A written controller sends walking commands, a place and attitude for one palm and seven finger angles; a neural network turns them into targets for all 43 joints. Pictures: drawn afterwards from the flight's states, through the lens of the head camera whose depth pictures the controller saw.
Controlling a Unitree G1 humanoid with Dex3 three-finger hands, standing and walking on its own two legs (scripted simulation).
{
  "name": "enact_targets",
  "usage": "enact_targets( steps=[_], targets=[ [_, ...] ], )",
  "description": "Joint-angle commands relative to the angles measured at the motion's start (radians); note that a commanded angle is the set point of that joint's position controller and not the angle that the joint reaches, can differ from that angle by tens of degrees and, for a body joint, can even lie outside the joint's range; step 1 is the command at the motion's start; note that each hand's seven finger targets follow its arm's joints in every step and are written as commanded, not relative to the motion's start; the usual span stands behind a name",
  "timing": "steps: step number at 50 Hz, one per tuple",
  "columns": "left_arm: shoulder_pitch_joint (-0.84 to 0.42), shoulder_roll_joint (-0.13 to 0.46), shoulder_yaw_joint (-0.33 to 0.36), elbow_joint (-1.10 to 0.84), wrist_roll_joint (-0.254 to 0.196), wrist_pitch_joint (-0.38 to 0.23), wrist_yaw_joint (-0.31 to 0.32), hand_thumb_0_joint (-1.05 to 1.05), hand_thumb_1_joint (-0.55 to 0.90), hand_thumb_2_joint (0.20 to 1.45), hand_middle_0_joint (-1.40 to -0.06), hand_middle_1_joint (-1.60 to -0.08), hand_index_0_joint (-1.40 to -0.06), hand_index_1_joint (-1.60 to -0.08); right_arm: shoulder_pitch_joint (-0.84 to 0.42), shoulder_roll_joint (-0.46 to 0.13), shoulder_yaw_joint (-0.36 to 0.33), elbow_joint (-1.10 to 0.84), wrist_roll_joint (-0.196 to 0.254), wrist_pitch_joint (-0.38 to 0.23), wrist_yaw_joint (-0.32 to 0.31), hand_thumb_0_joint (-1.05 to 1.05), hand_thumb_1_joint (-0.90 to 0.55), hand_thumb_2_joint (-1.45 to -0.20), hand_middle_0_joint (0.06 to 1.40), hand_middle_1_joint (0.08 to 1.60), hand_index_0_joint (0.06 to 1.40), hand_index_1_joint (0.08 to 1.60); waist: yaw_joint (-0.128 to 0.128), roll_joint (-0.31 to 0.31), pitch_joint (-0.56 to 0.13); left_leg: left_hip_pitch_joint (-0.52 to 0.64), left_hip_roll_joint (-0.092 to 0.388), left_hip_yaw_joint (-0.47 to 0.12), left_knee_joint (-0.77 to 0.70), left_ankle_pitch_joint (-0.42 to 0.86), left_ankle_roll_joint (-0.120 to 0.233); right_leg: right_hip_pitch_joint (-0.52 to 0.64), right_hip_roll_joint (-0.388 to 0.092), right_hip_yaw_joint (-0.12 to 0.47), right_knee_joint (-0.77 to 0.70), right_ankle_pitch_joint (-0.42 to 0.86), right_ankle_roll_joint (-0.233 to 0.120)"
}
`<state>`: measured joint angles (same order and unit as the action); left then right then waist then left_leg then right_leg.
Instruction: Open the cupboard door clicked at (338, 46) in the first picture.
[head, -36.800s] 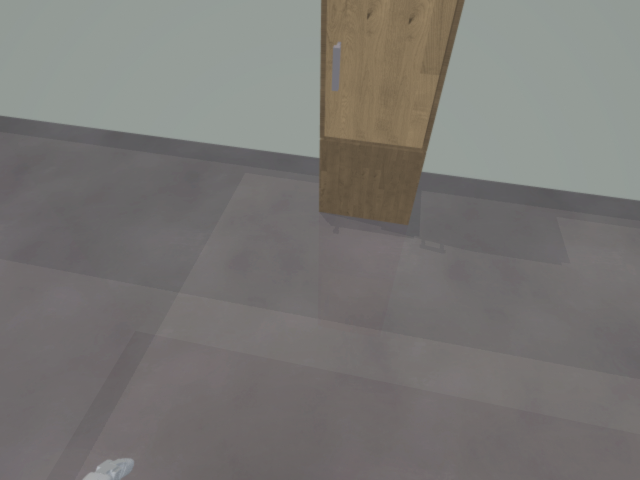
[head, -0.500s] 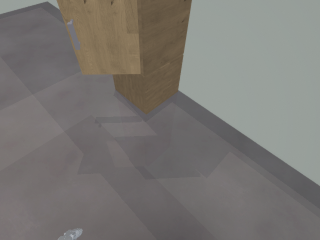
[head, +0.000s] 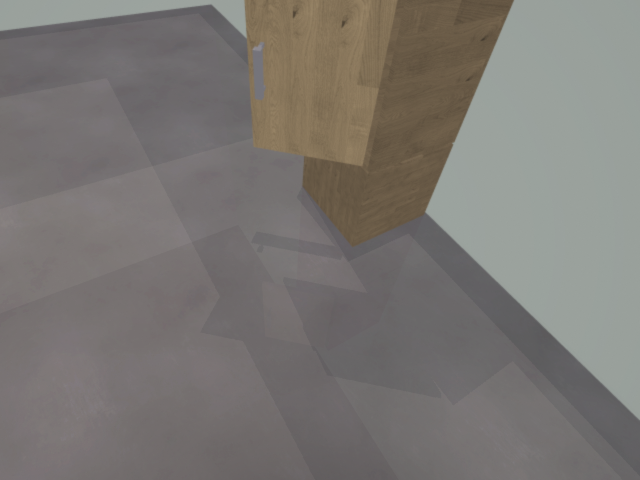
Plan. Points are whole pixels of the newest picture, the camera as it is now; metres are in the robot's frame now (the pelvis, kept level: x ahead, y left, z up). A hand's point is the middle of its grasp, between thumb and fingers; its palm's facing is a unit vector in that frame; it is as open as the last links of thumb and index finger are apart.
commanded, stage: take the last steps up to it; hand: left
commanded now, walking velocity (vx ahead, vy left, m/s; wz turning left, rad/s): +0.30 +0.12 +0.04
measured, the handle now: (260, 71) +1.08 +0.28 -0.06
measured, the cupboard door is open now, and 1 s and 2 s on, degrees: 48 48 48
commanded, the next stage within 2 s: come to a stop and stand still in 1.30 s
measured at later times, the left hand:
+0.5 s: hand (203, 381) +0.27 +0.20 -0.15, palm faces -0.05 -0.99 -0.16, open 7.4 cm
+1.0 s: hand (189, 376) +0.28 +0.23 -0.17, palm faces +0.12 -0.98 -0.18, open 7.3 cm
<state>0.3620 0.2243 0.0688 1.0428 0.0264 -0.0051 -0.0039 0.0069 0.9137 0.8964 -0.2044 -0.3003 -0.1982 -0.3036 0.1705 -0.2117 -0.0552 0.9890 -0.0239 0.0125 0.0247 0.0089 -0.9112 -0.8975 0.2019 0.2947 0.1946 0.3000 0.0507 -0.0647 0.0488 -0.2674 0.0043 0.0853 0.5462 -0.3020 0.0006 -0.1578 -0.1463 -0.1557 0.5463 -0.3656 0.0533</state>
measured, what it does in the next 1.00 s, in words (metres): walks ahead: right foot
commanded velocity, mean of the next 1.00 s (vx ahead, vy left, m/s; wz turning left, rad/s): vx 0.30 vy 0.07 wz -0.02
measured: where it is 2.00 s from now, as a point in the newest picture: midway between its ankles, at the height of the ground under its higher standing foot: (289, 383)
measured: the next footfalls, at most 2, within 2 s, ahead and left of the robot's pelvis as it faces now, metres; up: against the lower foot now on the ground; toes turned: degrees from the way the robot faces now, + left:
right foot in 0.60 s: +0.29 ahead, -0.06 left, +0.00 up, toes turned -6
left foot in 1.04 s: +0.47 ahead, +0.18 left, +0.00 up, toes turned +5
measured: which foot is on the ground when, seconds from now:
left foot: down 0.00-0.60, up 0.62-1.00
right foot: down 0.00-0.00, up 0.02-0.58, down 0.60-1.00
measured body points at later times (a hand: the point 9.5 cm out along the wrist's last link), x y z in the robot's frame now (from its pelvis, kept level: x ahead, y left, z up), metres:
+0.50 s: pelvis +0.14 +0.04 +0.00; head +0.17 +0.04 +0.45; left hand +0.27 +0.26 -0.14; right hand +0.01 -0.15 -0.14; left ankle +0.01 +0.09 -0.73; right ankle +0.24 -0.07 -0.70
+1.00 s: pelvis +0.33 +0.06 +0.01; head +0.36 +0.07 +0.46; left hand +0.27 +0.28 -0.15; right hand +0.45 -0.18 -0.13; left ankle +0.43 +0.18 -0.71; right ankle +0.25 -0.05 -0.73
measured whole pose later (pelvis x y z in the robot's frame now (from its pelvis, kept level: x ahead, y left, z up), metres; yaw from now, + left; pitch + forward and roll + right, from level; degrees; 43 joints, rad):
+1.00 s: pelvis +0.33 +0.06 +0.01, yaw +0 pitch +0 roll +0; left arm 0.38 0.17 0.05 1.12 0.02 -0.06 0.00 0.00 0.93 0.90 -0.20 -0.30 -0.19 -0.30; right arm 0.12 -0.19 -0.06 1.01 -0.03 -0.03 0.01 0.01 -0.93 -0.90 0.20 0.29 0.19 0.30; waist 0.06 -0.02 0.05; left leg -0.43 0.06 0.07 0.60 -0.22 -0.02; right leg -0.04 -0.02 -0.10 0.38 -0.34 0.00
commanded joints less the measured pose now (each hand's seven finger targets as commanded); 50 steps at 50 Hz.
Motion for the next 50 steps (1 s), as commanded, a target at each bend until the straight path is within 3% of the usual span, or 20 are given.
enact_targets(
  steps=[1, 2, 5, 10, 19, 23, 25, 27, 28, 29, 30, 31, 32, 33, 35, 37, 40, 46, 48, 50],
  targets=[
    [-0.228, 0.062, 0.005, -0.161, -0.002, -0.018, -0.005, 0.0, 0.9, 0.9, -0.2, -0.3, -0.2, -0.3, 0.33, -0.242, -0.05, 0.016, -0.008, -0.023, -0.038, 0.0, -0.9, -0.9, 0.2, 0.3, 0.2, 0.3, -0.181, 0.31, -0.019, 0.304, 0.385, -0.508, -0.366, -0.189, 0.22, -0.569, 0.049, 0.075, 0.551, -0.247, -0.042],
    [-0.218, 0.066, 0.006, -0.142, 0.004, -0.018, -0.003, 0.0, 0.9, 0.9, -0.2, -0.3, -0.2, -0.3, 0.273, -0.186, -0.029, 0.006, -0.007, -0.03, -0.038, 0.0, -0.9, -0.9, 0.2, 0.3, 0.2, 0.3, -0.143, 0.234, 0.01, 0.234, 0.348, -0.469, -0.373, -0.195, 0.217, -0.562, 0.02, 0.114, 0.605, -0.172, -0.061],
    [-0.127, 0.056, 0.001, -0.074, 0.007, -0.012, -0.016, 0.0, 0.9, 0.9, -0.2, -0.3, -0.2, -0.3, 0.159, -0.11, 0.002, -0.025, -0.001, -0.059, -0.046, 0.0, -0.9, -0.9, 0.2, 0.3, 0.2, 0.3, -0.059, 0.163, 0.051, 0.136, 0.26, -0.316, -0.399, -0.022, 0.173, -0.506, 0.0, 0.135, 0.641, 0.037, -0.053],
    [-0.115, 0.042, -0.006, -0.058, 0.0, -0.009, -0.009, 0.0, 0.9, 0.9, -0.2, -0.3, -0.2, -0.3, 0.24, -0.085, 0.011, 0.025, 0.01, -0.085, -0.05, 0.0, -0.9, -0.9, 0.2, 0.3, 0.2, 0.3, -0.045, 0.118, 0.005, 0.257, 0.216, -0.189, -0.369, 0.409, 0.171, -0.512, 0.03, 0.118, 0.564, 0.136, -0.035],
    [-0.322, 0.0, -0.018, -0.13, -0.006, -0.012, -0.012, 0.0, 0.9, 0.9, -0.2, -0.3, -0.2, -0.3, 0.398, -0.034, 0.029, 0.117, 0.0, -0.091, -0.064, 0.0, -0.9, -0.9, 0.2, 0.3, 0.2, 0.3, -0.091, 0.12, 0.08, 0.347, 0.235, -0.167, -0.344, 0.618, 0.153, -0.565, 0.054, 0.087, 0.35, 0.182, -0.059],
    [-0.393, -0.016, -0.027, -0.163, -0.007, -0.021, -0.014, 0.0, 0.9, 0.9, -0.2, -0.3, -0.2, -0.3, 0.447, -0.035, 0.033, 0.158, -0.006, -0.091, -0.069, 0.0, -0.9, -0.9, 0.2, 0.3, 0.2, 0.3, -0.111, 0.124, 0.085, 0.362, 0.237, -0.137, -0.286, 0.751, 0.144, -0.478, 0.086, 0.059, 0.225, 0.145, -0.093],
    [-0.34, -0.006, -0.024, -0.156, -0.009, -0.025, -0.011, 0.0, 0.9, 0.9, -0.2, -0.3, -0.2, -0.3, 0.435, -0.045, 0.031, 0.169, -0.005, -0.088, -0.069, 0.0, -0.9, -0.9, 0.2, 0.3, 0.2, 0.3, -0.08, 0.135, 0.059, 0.328, 0.229, -0.112, -0.213, 0.889, 0.137, -0.331, 0.129, 0.029, 0.153, 0.098, -0.114],
    [-0.175, 0.013, -0.012, -0.109, -0.009, -0.035, -0.006, 0.0, 0.9, 0.9, -0.2, -0.3, -0.2, -0.3, 0.409, -0.062, 0.027, 0.17, 0.003, -0.087, -0.073, 0.0, -0.9, -0.9, 0.2, 0.3, 0.2, 0.3, -0.003, 0.123, -0.008, 0.282, 0.191, -0.087, -0.033, 1.042, 0.091, -0.1, 0.177, 0.01, 0.056, 0.146, -0.138],
    [-0.034, 0.043, 0.004, -0.068, -0.007, -0.042, -0.001, 0.0, 0.9, 0.9, -0.2, -0.3, -0.2, -0.3, 0.372, -0.071, 0.02, 0.155, 0.015, -0.089, -0.071, 0.0, -0.9, -0.9, 0.2, 0.3, 0.2, 0.3, 0.059, 0.122, -0.072, 0.149, 0.158, -0.063, 0.133, 0.951, 0.064, 0.136, 0.146, 0.055, 0.005, 0.246, -0.16],
    [0.118, 0.12, 0.027, -0.029, -0.002, -0.054, 0.009, 0.0, 0.9, 0.9, -0.2, -0.3, -0.2, -0.3, 0.357, -0.048, 0.015, 0.13, 0.028, -0.094, -0.063, 0.0, -0.9, -0.9, 0.2, 0.3, 0.2, 0.3, 0.108, -0.009, -0.177, -0.094, 0.059, -0.013, 0.4, 0.596, 0.031, 0.405, -0.067, 0.329, -0.017, 0.368, -0.262],
    [0.16, 0.179, 0.038, -0.014, -0.013, -0.05, 0.015, 0.0, 0.9, 0.9, -0.2, -0.3, -0.2, -0.3, 0.379, -0.025, 0.015, 0.105, 0.033, -0.094, -0.062, 0.0, -0.9, -0.9, 0.2, 0.3, 0.2, 0.3, 0.075, -0.134, -0.249, -0.27, -0.06, -0.005, 0.741, -0.264, 0.007, 0.486, -0.343, 0.694, -0.154, 0.541, -0.387],
    [0.089, 0.163, 0.037, -0.036, -0.025, -0.046, 0.023, 0.0, 0.9, 0.9, -0.2, -0.3, -0.2, -0.3, 0.309, -0.045, 0.006, 0.091, 0.025, -0.082, -0.057, 0.0, -0.9, -0.9, 0.2, 0.3, 0.2, 0.3, 0.064, 0.016, -0.135, -0.332, 0.013, -0.12, 0.807, -0.25, 0.026, 0.327, -0.348, 0.673, -0.249, 0.335, -0.397],
    [0.005, 0.108, 0.024, -0.051, -0.023, -0.045, 0.029, 0.0, 0.9, 0.9, -0.2, -0.3, -0.2, -0.3, 0.211, -0.008, 0.004, 0.069, 0.02, -0.073, -0.05, 0.0, -0.9, -0.9, 0.2, 0.3, 0.2, 0.3, 0.036, 0.053, 0.029, -0.378, 0.06, -0.132, 0.774, -0.159, 0.023, 0.144, -0.292, 0.588, -0.301, 0.241, -0.348],
    [-0.051, 0.062, 0.005, -0.058, -0.021, -0.049, 0.027, 0.0, 0.9, 0.9, -0.2, -0.3, -0.2, -0.3, 0.195, 0.02, 0.009, 0.066, 0.009, -0.061, -0.043, 0.0, -0.9, -0.9, 0.2, 0.3, 0.2, 0.3, -0.008, 0.04, 0.087, -0.333, 0.087, -0.131, 0.725, -0.094, 0.015, -0.014, -0.234, 0.49, -0.329, 0.228, -0.294],
    [-0.092, 0.006, -0.007, -0.058, -0.015, -0.065, 0.025, 0.0, 0.9, 0.9, -0.2, -0.3, -0.2, -0.3, 0.264, 0.06, 0.012, 0.086, -0.001, -0.04, -0.033, 0.0, -0.9, -0.9, 0.2, 0.3, 0.2, 0.3, -0.061, -0.034, 0.058, -0.241, 0.108, -0.106, 0.619, -0.021, 0.0, -0.107, -0.149, 0.314, -0.364, 0.222, -0.237],
    [-0.083, 0.007, -0.006, -0.047, -0.012, -0.075, 0.021, 0.0, 0.9, 0.9, -0.2, -0.3, -0.2, -0.3, 0.279, 0.066, 0.011, 0.087, -0.003, -0.031, -0.025, 0.0, -0.9, -0.9, 0.2, 0.3, 0.2, 0.3, -0.081, -0.021, 0.014, -0.194, 0.106, -0.068, 0.491, 0.013, -0.02, -0.125, -0.116, 0.24, -0.376, 0.239, -0.225],
    [-0.032, 0.019, 0.004, -0.021, -0.009, -0.084, 0.012, 0.0, 0.9, 0.9, -0.2, -0.3, -0.2, -0.3, 0.181, 0.078, 0.007, 0.049, -0.002, -0.037, -0.013, 0.0, -0.9, -0.9, 0.2, 0.3, 0.2, 0.3, -0.047, -0.011, -0.003, -0.206, 0.094, -0.026, 0.304, 0.072, -0.037, -0.058, -0.094, 0.225, -0.359, 0.31, -0.229],
    [0.014, 0.077, 0.008, 0.023, -0.003, -0.079, 0.006, 0.0, 0.9, 0.9, -0.2, -0.3, -0.2, -0.3, -0.022, 0.024, -0.001, -0.029, 0.001, -0.056, 0.001, 0.0, -0.9, -0.9, 0.2, 0.3, 0.2, 0.3, -0.008, -0.077, 0.043, -0.211, 0.065, -0.01, 0.11, 0.082, -0.033, 0.032, -0.136, 0.24, -0.321, 0.341, -0.215],
    [0.016, 0.086, 0.008, 0.033, -0.002, -0.074, 0.009, 0.0, 0.9, 0.9, -0.2, -0.3, -0.2, -0.3, -0.039, 0.005, -0.002, -0.036, 0.001, -0.062, 0.001, 0.0, -0.9, -0.9, 0.2, 0.3, 0.2, 0.3, -0.02, -0.072, 0.053, -0.142, 0.048, 0.004, 0.034, 0.086, -0.025, 0.031, -0.139, 0.231, -0.278, 0.369, -0.196],
    [0.008, 0.083, 0.01, 0.036, -0.006, -0.068, 0.009, 0.0, 0.9, 0.9, -0.2, -0.3, -0.2, -0.3, 0.068, -0.039, -0.009, 0.0, -0.004, -0.074, -0.01, 0.0, -0.9, -0.9, 0.2, 0.3, 0.2, 0.3, -0.081, 0.006, -0.003, 0.108, 0.006, 0.033, -0.09, 0.124, -0.009, -0.05, -0.082, 0.175, -0.096, 0.45, -0.159]
  ],
)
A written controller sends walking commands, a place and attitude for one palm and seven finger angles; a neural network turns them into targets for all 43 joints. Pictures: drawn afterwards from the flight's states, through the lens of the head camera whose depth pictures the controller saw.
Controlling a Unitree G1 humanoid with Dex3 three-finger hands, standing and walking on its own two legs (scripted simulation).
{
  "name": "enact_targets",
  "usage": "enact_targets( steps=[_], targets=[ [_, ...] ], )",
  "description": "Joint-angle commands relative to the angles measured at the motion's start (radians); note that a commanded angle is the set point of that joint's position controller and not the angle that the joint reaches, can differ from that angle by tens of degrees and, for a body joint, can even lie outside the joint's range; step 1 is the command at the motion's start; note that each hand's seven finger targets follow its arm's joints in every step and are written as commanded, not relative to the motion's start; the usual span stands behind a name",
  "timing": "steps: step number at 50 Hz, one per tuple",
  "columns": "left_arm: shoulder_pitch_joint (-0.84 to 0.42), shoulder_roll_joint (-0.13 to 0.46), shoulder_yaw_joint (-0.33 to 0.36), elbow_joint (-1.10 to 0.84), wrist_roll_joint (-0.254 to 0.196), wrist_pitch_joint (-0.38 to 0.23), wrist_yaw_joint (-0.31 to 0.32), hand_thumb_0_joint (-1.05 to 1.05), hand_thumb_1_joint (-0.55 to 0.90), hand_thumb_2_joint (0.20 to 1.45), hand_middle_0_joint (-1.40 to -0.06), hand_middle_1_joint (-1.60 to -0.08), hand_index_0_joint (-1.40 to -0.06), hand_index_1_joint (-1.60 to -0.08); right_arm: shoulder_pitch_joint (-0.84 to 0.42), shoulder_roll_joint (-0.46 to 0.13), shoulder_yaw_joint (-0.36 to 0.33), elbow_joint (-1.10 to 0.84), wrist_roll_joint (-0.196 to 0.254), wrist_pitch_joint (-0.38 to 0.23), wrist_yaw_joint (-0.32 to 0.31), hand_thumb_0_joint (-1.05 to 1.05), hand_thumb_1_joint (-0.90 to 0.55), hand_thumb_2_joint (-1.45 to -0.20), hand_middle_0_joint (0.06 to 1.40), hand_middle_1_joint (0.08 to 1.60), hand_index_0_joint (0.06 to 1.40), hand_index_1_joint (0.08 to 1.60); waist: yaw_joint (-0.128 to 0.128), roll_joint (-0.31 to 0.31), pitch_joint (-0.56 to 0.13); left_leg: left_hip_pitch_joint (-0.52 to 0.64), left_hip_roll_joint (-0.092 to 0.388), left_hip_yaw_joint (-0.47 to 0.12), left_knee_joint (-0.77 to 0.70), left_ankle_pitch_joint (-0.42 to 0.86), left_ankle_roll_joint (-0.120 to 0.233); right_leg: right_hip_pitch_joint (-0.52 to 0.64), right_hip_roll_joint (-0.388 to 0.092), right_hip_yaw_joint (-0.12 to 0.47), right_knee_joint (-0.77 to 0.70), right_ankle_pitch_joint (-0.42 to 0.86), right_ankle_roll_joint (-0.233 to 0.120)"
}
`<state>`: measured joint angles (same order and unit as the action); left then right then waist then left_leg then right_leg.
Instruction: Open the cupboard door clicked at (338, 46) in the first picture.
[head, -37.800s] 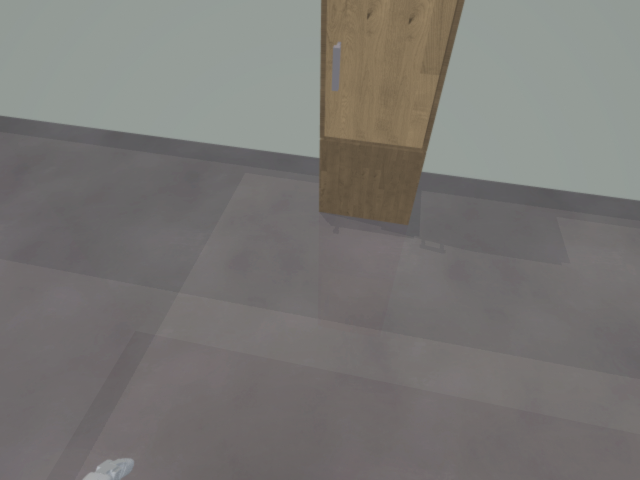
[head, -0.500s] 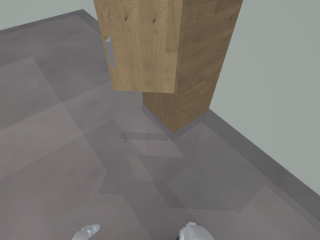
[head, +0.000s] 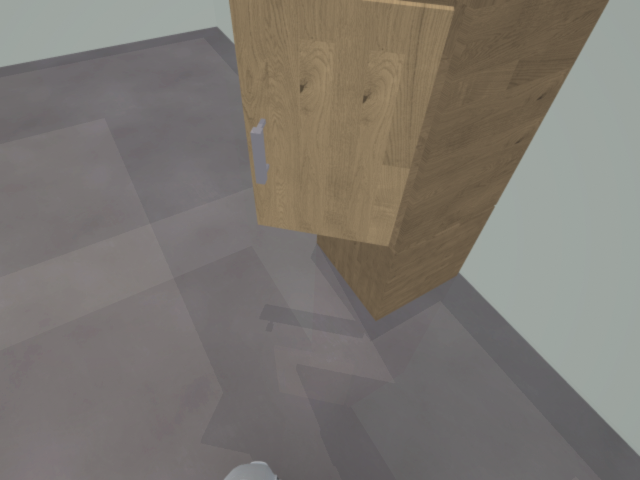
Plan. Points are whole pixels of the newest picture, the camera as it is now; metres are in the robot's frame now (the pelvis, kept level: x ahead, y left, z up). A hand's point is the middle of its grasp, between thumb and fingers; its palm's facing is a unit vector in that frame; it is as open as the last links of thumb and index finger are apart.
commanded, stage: take the last steps up to it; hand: left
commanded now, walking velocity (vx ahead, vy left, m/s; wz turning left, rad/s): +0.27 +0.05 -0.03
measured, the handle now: (261, 151) +0.75 +0.22 -0.07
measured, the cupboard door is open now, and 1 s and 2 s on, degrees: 48 48 48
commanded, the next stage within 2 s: come to a stop and stand still in 0.30 s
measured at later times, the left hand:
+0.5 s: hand (219, 385) +0.27 +0.19 -0.16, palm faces -0.05 -0.97 -0.24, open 7.3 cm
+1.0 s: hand (173, 428) +0.20 +0.25 -0.18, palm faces +0.03 -0.98 -0.20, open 7.4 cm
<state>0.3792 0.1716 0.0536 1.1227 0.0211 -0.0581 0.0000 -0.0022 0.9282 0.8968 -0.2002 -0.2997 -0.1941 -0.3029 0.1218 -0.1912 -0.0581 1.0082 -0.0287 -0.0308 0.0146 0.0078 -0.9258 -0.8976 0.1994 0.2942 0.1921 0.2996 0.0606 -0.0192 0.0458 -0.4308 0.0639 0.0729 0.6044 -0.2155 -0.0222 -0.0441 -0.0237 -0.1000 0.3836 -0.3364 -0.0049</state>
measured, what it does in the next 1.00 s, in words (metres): walks ahead: left foot, then right foot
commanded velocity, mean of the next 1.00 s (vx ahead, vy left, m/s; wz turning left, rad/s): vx -0.01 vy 0.00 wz -0.01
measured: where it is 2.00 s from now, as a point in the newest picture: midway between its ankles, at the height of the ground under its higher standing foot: outside the picture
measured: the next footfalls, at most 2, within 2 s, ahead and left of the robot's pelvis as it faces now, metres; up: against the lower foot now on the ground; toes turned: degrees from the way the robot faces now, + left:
left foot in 0.04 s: +0.14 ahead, +0.13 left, +0.00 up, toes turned +5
right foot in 0.44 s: +0.23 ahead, -0.09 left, +0.00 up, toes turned -9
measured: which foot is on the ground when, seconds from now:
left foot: up 0.00-0.02, down 0.04-0.46, up 0.48-0.78, down 0.80-1.00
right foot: down 0.00-0.04, up 0.06-0.42, down 0.44-0.80, up 0.82-1.00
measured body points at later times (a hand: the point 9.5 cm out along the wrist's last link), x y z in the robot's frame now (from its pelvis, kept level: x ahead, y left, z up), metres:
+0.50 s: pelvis +0.16 +0.01 -0.01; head +0.18 -0.01 +0.44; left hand +0.27 +0.24 -0.14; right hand +0.09 -0.22 -0.17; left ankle +0.10 +0.12 -0.73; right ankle +0.19 -0.09 -0.74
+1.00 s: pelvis +0.17 +0.05 +0.00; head +0.20 +0.08 +0.45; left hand +0.20 +0.30 -0.17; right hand +0.23 -0.18 -0.14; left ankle +0.21 +0.15 -0.74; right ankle +0.11 -0.08 -0.70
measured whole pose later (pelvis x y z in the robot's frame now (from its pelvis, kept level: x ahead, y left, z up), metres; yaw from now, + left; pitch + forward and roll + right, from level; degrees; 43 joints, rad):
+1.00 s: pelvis +0.17 +0.05 +0.00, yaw -3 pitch +1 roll -1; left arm 0.23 0.22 0.06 1.05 0.02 0.06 0.02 0.01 0.92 0.90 -0.20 -0.30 -0.19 -0.30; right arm 0.17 -0.14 -0.02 1.01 -0.03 0.01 -0.04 0.00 -0.91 -0.90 0.20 0.30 0.20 0.30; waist 0.02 -0.04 0.04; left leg -0.29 0.01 0.07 0.47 -0.20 0.05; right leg -0.33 -0.02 0.00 0.85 -0.46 0.01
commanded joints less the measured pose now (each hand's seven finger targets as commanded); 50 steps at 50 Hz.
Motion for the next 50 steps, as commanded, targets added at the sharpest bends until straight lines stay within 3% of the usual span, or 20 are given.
enact_targets(
  steps=[1, 2, 3, 4, 7, 11, 17, 20, 21, 22, 23, 24, 26, 30, 35, 38, 40, 41, 44, 50],
  targets=[
    [-0.009, 0.111, 0.019, -0.055, -0.004, -0.012, 0.002, 0.0, 0.9, 0.9, -0.2, -0.3, -0.2, -0.3, 0.25, -0.126, -0.021, 0.015, -0.006, -0.039, -0.011, 0.0, -0.9, -0.9, 0.2, 0.3, 0.2, 0.3, -0.144, 0.086, -0.087, 0.484, 0.051, -0.07, -0.167, 0.077, 0.058, -0.286, -0.133, 0.052, 0.288, 0.339, -0.063],
    [0.01, 0.059, 0.005, -0.079, -0.013, -0.015, -0.004, 0.0, 0.9, 0.9, -0.2, -0.3, -0.2, -0.3, 0.374, -0.228, -0.043, 0.037, -0.017, -0.041, -0.022, 0.0, -0.9, -0.9, 0.2, 0.3, 0.2, 0.3, -0.173, 0.309, -0.191, 0.66, 0.302, -0.378, -0.209, 0.183, 0.174, -0.486, -0.006, -0.048, 0.586, -0.126, -0.015],
    [-0.043, 0.068, 0.001, -0.107, -0.008, -0.017, 0.003, 0.0, 0.9, 0.9, -0.2, -0.3, -0.2, -0.3, 0.415, -0.235, -0.039, 0.041, -0.007, -0.027, -0.032, 0.0, -0.9, -0.9, 0.2, 0.3, 0.2, 0.3, -0.184, 0.262, -0.205, 0.651, 0.375, -0.452, -0.267, 0.288, 0.245, -0.557, -0.002, 0.036, 0.784, -0.256, -0.024],
    [-0.063, 0.071, 0.007, -0.113, -0.004, -0.015, 0.007, 0.0, 0.9, 0.9, -0.2, -0.3, -0.2, -0.3, 0.345, -0.214, -0.03, 0.021, -0.005, -0.022, -0.032, 0.0, -0.9, -0.9, 0.2, 0.3, 0.2, 0.3, -0.155, 0.147, -0.143, 0.534, 0.372, -0.39, -0.286, 0.207, 0.263, -0.579, -0.045, 0.068, 0.854, -0.224, -0.034],
    [-0.078, 0.053, 0.008, -0.092, 0.003, 0.012, -0.004, 0.0, 0.9, 0.9, -0.2, -0.3, -0.2, -0.3, 0.199, -0.108, 0.006, -0.019, 0.002, -0.039, -0.043, 0.0, -0.9, -0.9, 0.2, 0.3, 0.2, 0.3, -0.086, 0.133, 0.002, 0.285, 0.273, -0.244, -0.365, 0.196, 0.199, -0.544, -0.103, 0.099, 0.835, -0.055, -0.009],
    [-0.05, 0.021, 0.003, -0.094, 0.001, 0.031, -0.008, 0.0, 0.9, 0.9, -0.2, -0.3, -0.2, -0.3, 0.194, -0.1, 0.013, -0.001, 0.003, -0.049, -0.046, 0.0, -0.9, -0.9, 0.2, 0.3, 0.2, 0.3, -0.044, 0.114, -0.034, 0.262, 0.22, -0.116, -0.378, 0.318, 0.198, -0.454, -0.096, 0.067, 0.648, 0.008, 0.001],
    [-0.153, 0.023, 0.0, -0.141, 0.005, 0.035, -0.011, 0.0, 0.9, 0.9, -0.2, -0.3, -0.2, -0.3, 0.217, -0.105, 0.005, 0.024, -0.003, -0.029, -0.042, 0.0, -0.9, -0.9, 0.2, 0.3, 0.2, 0.3, -0.06, 0.123, 0.007, 0.225, 0.204, -0.098, -0.36, 0.202, 0.198, -0.319, -0.053, 0.01, 0.336, 0.046, -0.001],
    [-0.101, 0.064, 0.009, -0.126, 0.006, 0.028, -0.01, 0.0, 0.9, 0.9, -0.2, -0.3, -0.2, -0.3, 0.206, -0.098, 0.01, 0.036, 0.003, -0.017, -0.04, 0.0, -0.9, -0.9, 0.2, 0.3, 0.2, 0.3, -0.018, 0.046, -0.004, 0.148, 0.149, -0.073, -0.235, 0.094, 0.141, -0.115, -0.021, 0.001, 0.144, 0.122, -0.01],
    [-0.038, 0.104, 0.016, -0.105, 0.007, 0.018, -0.003, 0.0, 0.9, 0.9, -0.2, -0.3, -0.2, -0.3, 0.197, -0.075, 0.017, 0.035, 0.011, -0.018, -0.039, 0.0, -0.9, -0.9, 0.2, 0.3, 0.2, 0.3, 0.013, -0.037, -0.03, 0.081, 0.076, -0.017, -0.114, 0.038, 0.086, 0.012, -0.084, 0.094, 0.066, 0.233, -0.022],
    [0.026, 0.179, 0.026, -0.084, 0.008, 0.008, 0.008, 0.0, 0.9, 0.9, -0.2, -0.3, -0.2, -0.3, 0.212, -0.037, 0.025, 0.022, 0.018, -0.017, -0.035, 0.0, -0.9, -0.9, 0.2, 0.3, 0.2, 0.3, 0.021, -0.222, -0.066, -0.05, -0.036, 0.061, 0.042, -0.165, 0.022, 0.12, -0.281, 0.334, -0.007, 0.435, -0.097],
    [0.038, 0.211, 0.018, -0.082, -0.007, 0.008, 0.015, 0.0, 0.9, 0.9, -0.2, -0.3, -0.2, -0.3, 0.218, -0.055, 0.023, 0.017, 0.021, -0.001, -0.039, 0.0, -0.9, -0.9, 0.2, 0.3, 0.2, 0.3, 0.013, -0.225, -0.093, -0.005, -0.045, 0.026, 0.178, -0.424, -0.004, 0.065, -0.418, 0.415, -0.081, 0.607, -0.202],
    [-0.033, 0.206, 0.007, -0.101, -0.005, 0.014, 0.022, 0.0, 0.9, 0.9, -0.2, -0.3, -0.2, -0.3, 0.226, -0.038, 0.025, 0.028, 0.025, 0.009, -0.041, 0.0, -0.9, -0.9, 0.2, 0.3, 0.2, 0.3, -0.013, -0.133, -0.073, 0.048, -0.024, -0.033, 0.218, -0.424, -0.004, -0.031, -0.41, 0.363, -0.084, 0.625, -0.233],
    [-0.137, 0.164, 0.003, -0.119, -0.004, 0.018, 0.037, 0.0, 0.9, 0.9, -0.2, -0.3, -0.2, -0.3, 0.241, -0.027, 0.025, 0.067, 0.027, 0.039, -0.048, 0.0, -0.9, -0.9, 0.2, 0.3, 0.2, 0.3, -0.05, -0.165, -0.054, 0.066, -0.005, -0.067, 0.258, -0.346, -0.015, -0.083, -0.343, 0.286, -0.04, 0.816, -0.209],
    [-0.153, 0.187, 0.019, -0.124, -0.005, 0.036, 0.045, 0.0, 0.9, 0.9, -0.2, -0.3, -0.2, -0.3, 0.229, -0.026, 0.017, 0.065, 0.032, 0.061, -0.042, 0.0, -0.9, -0.9, 0.2, 0.3, 0.2, 0.3, -0.041, -0.108, -0.119, 0.071, -0.037, -0.03, 0.185, -0.271, -0.038, -0.005, -0.304, 0.17, 0.025, 0.977, -0.19],
    [-0.175, 0.191, 0.036, -0.129, 0.002, 0.056, 0.047, 0.0, 0.9, 0.9, -0.2, -0.3, -0.2, -0.3, 0.205, -0.025, 0.002, 0.034, 0.024, 0.072, -0.039, 0.0, -0.9, -0.9, 0.2, 0.3, 0.2, 0.3, -0.044, -0.14, -0.097, 0.108, -0.053, -0.018, 0.089, -0.181, -0.044, -0.066, -0.288, 0.157, 0.037, 0.814, -0.171],
    [-0.211, 0.17, 0.03, -0.141, -0.007, 0.072, 0.04, 0.0, 0.9, 0.9, -0.2, -0.3, -0.2, -0.3, 0.247, -0.043, -0.003, 0.039, 0.019, 0.065, -0.037, 0.0, -0.9, -0.9, 0.2, 0.3, 0.2, 0.3, -0.084, -0.111, -0.072, 0.285, -0.029, -0.023, -0.15, 0.069, -0.023, -0.233, -0.221, 0.126, 0.101, 0.452, -0.087],
    [-0.172, 0.072, 0.01, -0.159, -0.015, 0.092, 0.035, 0.0, 0.9, 0.9, -0.2, -0.3, -0.2, -0.3, 0.222, -0.145, -0.019, 0.002, 0.003, 0.05, -0.043, 0.0, -0.9, -0.9, 0.2, 0.3, 0.2, 0.3, -0.067, 0.242, -0.06, 0.176, 0.257, -0.347, -0.328, 0.199, 0.123, -0.297, -0.033, 0.012, 0.312, -0.122, 0.02],
    [-0.182, 0.081, 0.011, -0.169, -0.015, 0.1, 0.037, 0.0, 0.9, 0.9, -0.2, -0.3, -0.2, -0.3, 0.17, -0.169, -0.019, -0.024, -0.004, 0.051, -0.049, 0.0, -0.9, -0.9, 0.2, 0.3, 0.2, 0.3, -0.07, 0.241, -0.026, 0.072, 0.302, -0.384, -0.383, 0.114, 0.201, -0.272, -0.01, 0.081, 0.455, -0.218, 0.01],
    [-0.147, 0.096, 0.019, -0.135, 0.002, 0.11, 0.023, 0.0, 0.9, 0.9, -0.2, -0.3, -0.2, -0.3, 0.069, -0.131, 0.001, -0.048, -0.004, 0.038, -0.06, 0.0, -0.9, -0.9, 0.2, 0.3, 0.2, 0.3, -0.042, 0.192, 0.018, 0.037, 0.229, -0.304, -0.41, -0.104, 0.175, -0.308, -0.015, 0.136, 0.57, -0.138, -0.001],
    [-0.15, 0.092, 0.005, -0.13, -0.004, 0.091, 0.01, 0.0, 0.9, 0.9, -0.2, -0.3, -0.2, -0.3, 0.144, -0.154, -0.009, -0.015, 0.0, 0.027, -0.067, 0.0, -0.9, -0.9, 0.2, 0.3, 0.2, 0.3, -0.092, 0.141, -0.08, 0.317, 0.239, -0.271, -0.328, 0.196, 0.186, -0.352, -0.016, 0.104, 0.41, -0.15, 0.016]
  ],
)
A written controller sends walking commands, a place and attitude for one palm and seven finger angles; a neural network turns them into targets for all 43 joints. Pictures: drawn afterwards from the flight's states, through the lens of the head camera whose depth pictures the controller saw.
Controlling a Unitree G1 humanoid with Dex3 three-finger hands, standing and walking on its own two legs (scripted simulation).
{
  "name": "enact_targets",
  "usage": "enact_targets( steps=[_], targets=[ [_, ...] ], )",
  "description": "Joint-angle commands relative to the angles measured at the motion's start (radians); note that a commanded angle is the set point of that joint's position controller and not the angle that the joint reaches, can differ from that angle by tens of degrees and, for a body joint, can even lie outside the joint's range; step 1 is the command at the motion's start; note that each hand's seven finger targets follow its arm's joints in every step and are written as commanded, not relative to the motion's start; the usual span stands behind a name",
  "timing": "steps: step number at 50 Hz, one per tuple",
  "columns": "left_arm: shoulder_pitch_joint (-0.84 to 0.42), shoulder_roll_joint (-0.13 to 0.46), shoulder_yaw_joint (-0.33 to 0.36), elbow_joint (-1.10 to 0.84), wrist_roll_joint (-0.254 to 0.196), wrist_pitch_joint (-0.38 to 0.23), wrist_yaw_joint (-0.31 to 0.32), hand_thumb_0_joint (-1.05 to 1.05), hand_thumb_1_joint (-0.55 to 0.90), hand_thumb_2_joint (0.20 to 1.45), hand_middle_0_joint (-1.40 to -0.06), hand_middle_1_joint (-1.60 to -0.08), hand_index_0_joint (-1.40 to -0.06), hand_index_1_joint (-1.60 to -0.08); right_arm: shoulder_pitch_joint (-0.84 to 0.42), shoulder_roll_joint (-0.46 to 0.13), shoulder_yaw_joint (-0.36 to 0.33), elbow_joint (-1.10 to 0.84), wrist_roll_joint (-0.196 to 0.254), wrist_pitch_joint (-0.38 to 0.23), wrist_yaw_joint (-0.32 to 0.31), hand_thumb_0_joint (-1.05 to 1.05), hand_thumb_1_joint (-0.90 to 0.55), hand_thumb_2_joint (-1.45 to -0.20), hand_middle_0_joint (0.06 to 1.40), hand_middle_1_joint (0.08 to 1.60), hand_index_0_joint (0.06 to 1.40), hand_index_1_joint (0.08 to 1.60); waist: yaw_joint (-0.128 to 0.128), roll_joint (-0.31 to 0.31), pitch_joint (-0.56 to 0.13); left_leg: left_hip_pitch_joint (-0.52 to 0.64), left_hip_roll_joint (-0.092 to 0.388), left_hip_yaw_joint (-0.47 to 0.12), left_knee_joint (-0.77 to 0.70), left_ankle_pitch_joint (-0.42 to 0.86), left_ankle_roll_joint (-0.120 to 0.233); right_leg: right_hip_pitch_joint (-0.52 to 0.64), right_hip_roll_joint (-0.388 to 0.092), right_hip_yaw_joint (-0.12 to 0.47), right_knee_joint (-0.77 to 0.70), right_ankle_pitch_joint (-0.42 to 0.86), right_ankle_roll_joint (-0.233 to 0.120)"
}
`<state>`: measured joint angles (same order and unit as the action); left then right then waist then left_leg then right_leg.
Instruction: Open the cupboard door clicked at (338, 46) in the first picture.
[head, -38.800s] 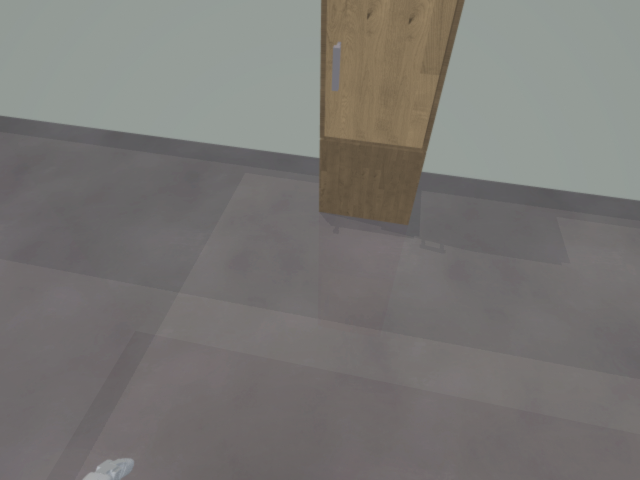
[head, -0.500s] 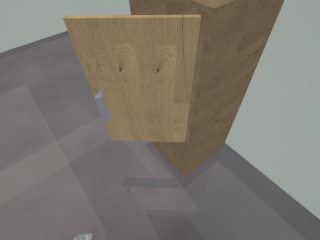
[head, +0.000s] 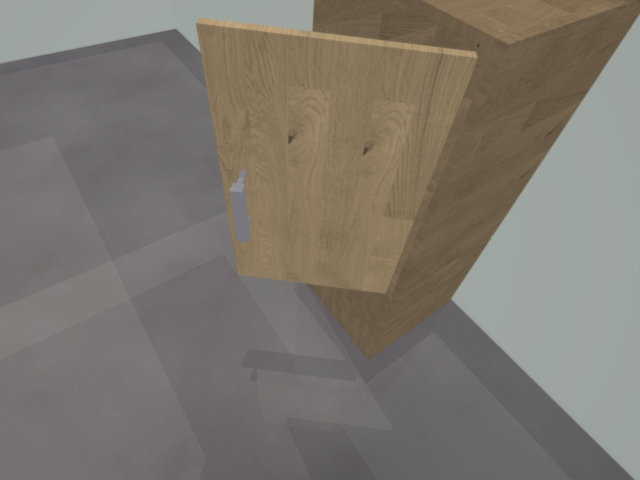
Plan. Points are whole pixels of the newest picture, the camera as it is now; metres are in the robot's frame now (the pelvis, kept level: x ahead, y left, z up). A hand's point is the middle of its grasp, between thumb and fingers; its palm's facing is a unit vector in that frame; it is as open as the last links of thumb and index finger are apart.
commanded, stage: come to a stop and stand still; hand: left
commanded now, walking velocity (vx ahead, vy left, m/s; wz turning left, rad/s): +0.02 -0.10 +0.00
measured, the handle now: (243, 207) +0.57 +0.19 -0.07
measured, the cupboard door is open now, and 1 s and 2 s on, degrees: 48 48 48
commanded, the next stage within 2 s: look again from close up in 1.00 s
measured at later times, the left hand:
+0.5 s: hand out of the picture +0.01 +0.12 -0.18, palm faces +0.02 -0.98 -0.18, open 7.3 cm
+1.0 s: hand out of the picture +0.01 +0.10 -0.18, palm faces +0.07 -0.98 -0.17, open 7.4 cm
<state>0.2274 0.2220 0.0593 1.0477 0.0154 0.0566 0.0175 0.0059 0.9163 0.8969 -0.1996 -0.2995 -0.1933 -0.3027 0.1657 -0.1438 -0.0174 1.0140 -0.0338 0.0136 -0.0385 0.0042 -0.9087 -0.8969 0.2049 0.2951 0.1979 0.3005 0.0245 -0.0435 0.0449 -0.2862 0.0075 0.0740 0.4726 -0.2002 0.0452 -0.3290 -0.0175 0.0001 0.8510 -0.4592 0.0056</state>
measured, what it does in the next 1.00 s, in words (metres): steps on the spot: right foot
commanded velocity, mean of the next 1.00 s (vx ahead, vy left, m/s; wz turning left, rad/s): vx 0.00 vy -0.01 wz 0.00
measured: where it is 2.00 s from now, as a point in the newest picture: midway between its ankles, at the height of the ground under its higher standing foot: outside the picture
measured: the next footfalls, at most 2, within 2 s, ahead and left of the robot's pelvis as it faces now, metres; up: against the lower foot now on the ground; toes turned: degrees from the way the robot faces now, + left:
right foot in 0.20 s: -0.03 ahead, -0.15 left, +0.00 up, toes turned -2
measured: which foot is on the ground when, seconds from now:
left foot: down 0.00-1.00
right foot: up 0.00-0.18, down 0.20-1.00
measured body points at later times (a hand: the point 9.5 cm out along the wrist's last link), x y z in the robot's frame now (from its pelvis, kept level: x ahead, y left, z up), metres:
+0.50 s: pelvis +0.00 -0.05 +0.00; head +0.01 -0.05 +0.45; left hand +0.01 +0.17 -0.16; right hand -0.03 -0.28 -0.16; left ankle +0.03 +0.09 -0.74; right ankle -0.07 -0.14 -0.74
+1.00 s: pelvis +0.03 -0.06 +0.00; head +0.04 -0.05 +0.45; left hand +0.01 +0.15 -0.17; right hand +0.04 -0.29 -0.16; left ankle +0.03 +0.09 -0.74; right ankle -0.07 -0.14 -0.74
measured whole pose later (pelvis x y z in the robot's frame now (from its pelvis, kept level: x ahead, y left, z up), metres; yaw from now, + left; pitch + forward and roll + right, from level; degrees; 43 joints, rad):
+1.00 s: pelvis +0.03 -0.06 +0.00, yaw +1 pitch -1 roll +1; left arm 0.30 0.13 0.01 1.13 0.00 0.00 0.04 0.01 0.91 0.90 -0.20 -0.30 -0.20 -0.30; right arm 0.23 -0.14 -0.01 1.15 -0.02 0.00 -0.05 0.01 -0.92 -0.90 0.20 0.29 0.20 0.30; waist 0.00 -0.03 0.04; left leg -0.21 0.06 0.03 0.46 -0.23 -0.05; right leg 0.00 0.02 -0.05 0.39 -0.37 -0.04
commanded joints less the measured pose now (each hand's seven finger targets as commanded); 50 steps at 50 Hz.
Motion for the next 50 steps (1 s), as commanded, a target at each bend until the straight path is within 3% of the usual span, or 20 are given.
enact_targets(
  steps=[1, 4, 6, 7, 8, 9, 10, 11, 12, 13, 14, 15, 17, 20, 24, 29, 33, 36, 43, 50],
  targets=[
    [0.003, 0.041, -0.001, -0.06, 0.0, -0.023, -0.009, 0.0, 0.9, 0.9, -0.2, -0.3, -0.2, -0.3, 0.115, -0.216, -0.057, -0.017, 0.005, -0.016, -0.013, 0.0, -0.9, -0.9, 0.2, 0.3, 0.2, 0.3, -0.066, 0.166, -0.105, 0.2, 0.306, -0.28, -0.187, 0.217, 0.123, -0.05, -0.018, 0.0, -0.082, -0.042, 0.006],
    [0.03, 0.029, -0.002, -0.052, 0.001, -0.023, -0.011, 0.0, 0.9, 0.9, -0.2, -0.3, -0.2, -0.3, 0.125, -0.235, -0.069, -0.006, 0.005, -0.01, -0.012, 0.0, -0.9, -0.9, 0.2, 0.3, 0.2, 0.3, -0.07, 0.174, -0.125, 0.217, 0.296, -0.27, -0.162, 0.229, 0.114, -0.008, -0.004, -0.025, -0.171, -0.018, 0.0],
    [0.08, 0.024, -0.002, -0.037, 0.0, -0.027, -0.012, 0.0, 0.9, 0.9, -0.2, -0.3, -0.2, -0.3, 0.102, -0.231, -0.067, -0.007, 0.009, -0.01, -0.011, 0.0, -0.9, -0.9, 0.2, 0.3, 0.2, 0.3, -0.045, 0.17, -0.115, 0.159, 0.265, -0.238, -0.135, 0.208, 0.09, 0.08, 0.002, -0.039, -0.314, 0.084, -0.007],
    [0.116, 0.024, -0.001, -0.023, 0.001, -0.03, -0.009, 0.0, 0.9, 0.9, -0.2, -0.3, -0.2, -0.3, 0.089, -0.221, -0.066, -0.007, 0.014, -0.007, -0.01, 0.0, -0.9, -0.9, 0.2, 0.3, 0.2, 0.3, -0.032, 0.148, -0.109, 0.11, 0.233, -0.208, -0.117, 0.139, 0.061, 0.149, 0.004, -0.048, -0.419, 0.169, -0.011],
    [0.136, 0.039, 0.0, -0.016, 0.005, -0.034, -0.005, 0.0, 0.9, 0.9, -0.2, -0.3, -0.2, -0.3, 0.081, -0.195, -0.062, -0.008, 0.019, -0.006, -0.008, 0.0, -0.9, -0.9, 0.2, 0.3, 0.2, 0.3, -0.024, 0.093, -0.088, 0.06, 0.175, -0.164, -0.087, 0.066, 0.02, 0.189, -0.022, -0.003, -0.519, 0.22, -0.024],
    [0.131, 0.081, 0.005, -0.015, 0.009, -0.038, 0.0, 0.0, 0.9, 0.9, -0.2, -0.3, -0.2, -0.3, 0.072, -0.154, -0.056, -0.014, 0.025, -0.003, -0.004, 0.0, -0.9, -0.9, 0.2, 0.3, 0.2, 0.3, -0.027, -0.014, -0.054, -0.011, 0.103, -0.093, -0.025, -0.03, -0.027, 0.189, -0.115, 0.113, -0.578, 0.193, -0.061],
    [0.097, 0.11, 0.004, -0.02, 0.006, -0.045, 0.003, 0.0, 0.9, 0.9, -0.2, -0.3, -0.2, -0.3, 0.06, -0.104, -0.038, -0.017, 0.024, -0.002, 0.004, 0.0, -0.9, -0.9, 0.2, 0.3, 0.2, 0.3, -0.037, -0.109, -0.023, -0.017, 0.047, -0.04, 0.007, -0.082, -0.057, 0.132, -0.199, 0.162, -0.629, 0.164, -0.103],
    [0.059, 0.123, -0.003, -0.027, 0.003, -0.048, 0.002, 0.0, 0.9, 0.9, -0.2, -0.3, -0.2, -0.3, 0.054, -0.096, -0.033, -0.011, 0.02, -0.004, 0.014, 0.0, -0.9, -0.9, 0.2, 0.3, 0.2, 0.3, -0.047, -0.086, -0.013, 0.04, 0.03, -0.034, 0.027, -0.072, -0.063, 0.052, -0.229, 0.168, -0.625, 0.144, -0.125],
    [0.041, 0.1, -0.01, -0.023, 0.001, -0.054, 0.002, 0.0, 0.9, 0.9, -0.2, -0.3, -0.2, -0.3, 0.063, -0.09, -0.031, 0.0, 0.014, -0.011, 0.018, 0.0, -0.9, -0.9, 0.2, 0.3, 0.2, 0.3, -0.058, -0.049, -0.03, 0.087, 0.03, -0.042, 0.013, 0.033, -0.058, 0.047, -0.178, 0.122, -0.564, 0.255, -0.108],
    [0.044, 0.074, -0.016, -0.014, -0.004, -0.063, 0.006, 0.0, 0.9, 0.9, -0.2, -0.3, -0.2, -0.3, 0.079, -0.102, -0.03, 0.023, 0.012, -0.014, 0.013, 0.0, -0.9, -0.9, 0.2, 0.3, 0.2, 0.3, -0.054, -0.092, -0.039, 0.109, 0.059, -0.056, 0.007, 0.108, -0.052, 0.071, -0.134, 0.084, -0.529, 0.343, -0.084],
    [0.052, 0.06, -0.021, -0.004, -0.007, -0.066, 0.009, 0.0, 0.9, 0.9, -0.2, -0.3, -0.2, -0.3, 0.094, -0.115, -0.031, 0.039, 0.015, -0.016, 0.009, 0.0, -0.9, -0.9, 0.2, 0.3, 0.2, 0.3, -0.051, -0.075, -0.042, 0.125, 0.075, -0.068, -0.003, 0.144, -0.049, 0.086, -0.123, 0.064, -0.519, 0.375, -0.067],
    [0.058, 0.049, -0.024, 0.001, -0.007, -0.065, 0.012, 0.0, 0.9, 0.9, -0.2, -0.3, -0.2, -0.3, 0.11, -0.11, -0.03, 0.053, 0.018, -0.015, 0.008, 0.0, -0.9, -0.9, 0.2, 0.3, 0.2, 0.3, -0.051, -0.069, -0.023, 0.13, 0.088, -0.08, -0.017, 0.144, -0.044, 0.082, -0.106, 0.049, -0.53, 0.336, -0.058],
    [0.065, 0.051, -0.026, 0.014, -0.009, -0.062, 0.013, 0.0, 0.9, 0.9, -0.2, -0.3, -0.2, -0.3, 0.119, -0.115, -0.026, 0.075, 0.017, -0.013, 0.007, 0.0, -0.9, -0.9, 0.2, 0.3, 0.2, 0.3, -0.047, 0.015, 0.012, 0.127, 0.095, -0.084, -0.033, 0.143, -0.047, 0.072, -0.101, 0.052, -0.538, 0.274, -0.05],
    [0.073, 0.043, -0.028, 0.03, -0.01, -0.06, 0.015, 0.0, 0.9, 0.9, -0.2, -0.3, -0.2, -0.3, 0.133, -0.101, -0.019, 0.099, 0.018, -0.01, 0.005, 0.0, -0.9, -0.9, 0.2, 0.3, 0.2, 0.3, -0.04, 0.02, 0.071, 0.097, 0.095, -0.087, -0.053, 0.111, -0.048, 0.078, -0.089, 0.048, -0.569, 0.218, -0.051],
    [0.092, 0.04, -0.029, 0.046, -0.014, -0.065, 0.016, 0.0, 0.9, 0.9, -0.2, -0.3, -0.2, -0.3, 0.148, -0.096, -0.014, 0.114, 0.016, -0.011, 0.002, 0.0, -0.9, -0.9, 0.2, 0.3, 0.2, 0.3, -0.038, 0.044, 0.058, 0.103, 0.093, -0.079, -0.049, 0.132, -0.055, 0.108, -0.099, 0.058, -0.572, 0.27, -0.054],
    [0.106, 0.033, -0.029, 0.054, -0.015, -0.067, 0.02, 0.0, 0.9, 0.9, -0.2, -0.3, -0.2, -0.3, 0.168, -0.093, -0.011, 0.127, 0.018, -0.016, -0.003, 0.0, -0.9, -0.9, 0.2, 0.3, 0.2, 0.3, -0.035, 0.027, 0.012, 0.119, 0.099, -0.076, -0.042, 0.173, -0.056, 0.166, -0.097, 0.042, -0.549, 0.385, -0.053],
    [0.122, 0.028, -0.025, 0.057, -0.013, -0.07, 0.024, 0.0, 0.9, 0.9, -0.2, -0.3, -0.2, -0.3, 0.17, -0.088, -0.011, 0.131, 0.02, -0.021, -0.009, 0.0, -0.9, -0.9, 0.2, 0.3, 0.2, 0.3, -0.032, 0.009, -0.016, 0.131, 0.1, -0.064, -0.024, 0.233, -0.055, 0.211, -0.099, 0.031, -0.523, 0.55, -0.045],
    [0.134, 0.022, -0.027, 0.064, -0.012, -0.068, 0.027, 0.0, 0.9, 0.9, -0.2, -0.3, -0.2, -0.3, 0.164, -0.082, -0.01, 0.131, 0.022, -0.02, -0.011, 0.0, -0.9, -0.9, 0.2, 0.3, 0.2, 0.3, -0.031, -0.002, 0.003, 0.134, 0.099, -0.059, -0.019, 0.249, -0.054, 0.209, -0.099, 0.021, -0.517, 0.595, -0.04],
    [0.15, 0.015, -0.026, 0.067, -0.009, -0.068, 0.029, 0.0, 0.9, 0.9, -0.2, -0.3, -0.2, -0.3, 0.15, -0.08, -0.009, 0.129, 0.021, -0.02, -0.015, 0.0, -0.9, -0.9, 0.2, 0.3, 0.2, 0.3, -0.03, 0.024, 0.018, 0.148, 0.099, -0.057, -0.013, 0.281, -0.052, 0.209, -0.098, 0.019, -0.514, 0.627, -0.036],
    [0.159, 0.015, -0.029, 0.069, -0.007, -0.068, 0.029, 0.0, 0.9, 0.9, -0.2, -0.3, -0.2, -0.3, 0.129, -0.084, -0.008, 0.118, 0.024, -0.019, -0.017, 0.0, -0.9, -0.9, 0.2, 0.3, 0.2, 0.3, -0.026, 0.007, 0.027, 0.162, 0.099, -0.054, -0.017, 0.279, -0.051, 0.208, -0.095, 0.017, -0.527, 0.644, -0.026]
  ],
)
